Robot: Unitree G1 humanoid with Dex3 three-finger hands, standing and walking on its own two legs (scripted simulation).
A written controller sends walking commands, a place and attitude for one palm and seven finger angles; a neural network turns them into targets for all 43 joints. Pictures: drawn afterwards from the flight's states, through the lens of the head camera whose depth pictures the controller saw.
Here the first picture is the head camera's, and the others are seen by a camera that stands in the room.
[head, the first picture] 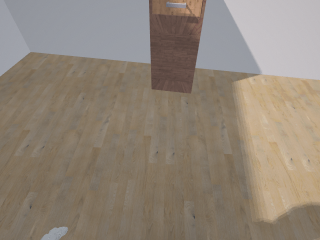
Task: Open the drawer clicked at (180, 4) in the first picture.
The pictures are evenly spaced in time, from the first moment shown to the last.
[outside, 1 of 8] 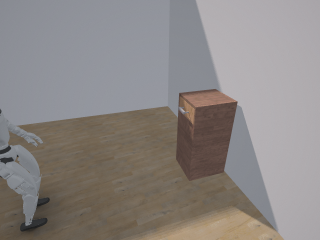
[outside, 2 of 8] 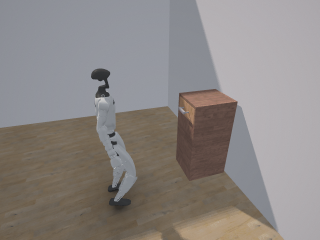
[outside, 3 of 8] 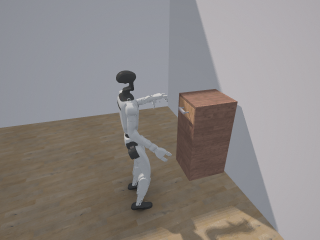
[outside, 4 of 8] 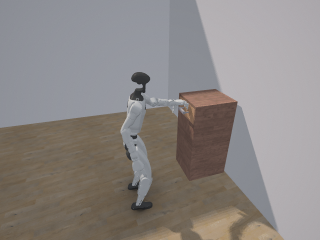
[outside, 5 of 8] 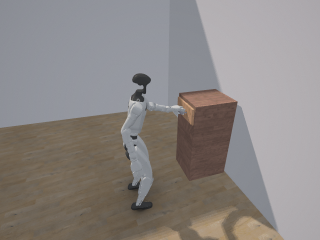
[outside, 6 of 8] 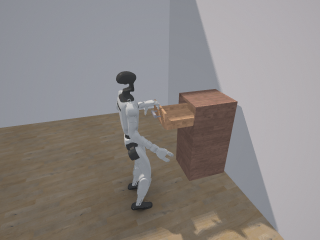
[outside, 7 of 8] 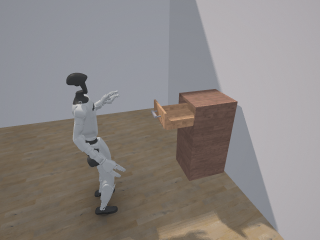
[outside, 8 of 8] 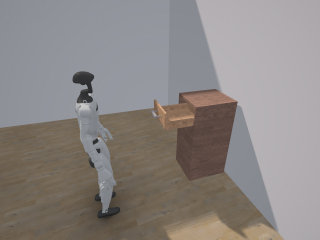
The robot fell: no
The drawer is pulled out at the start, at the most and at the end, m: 0.00 0.30 0.29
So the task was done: yes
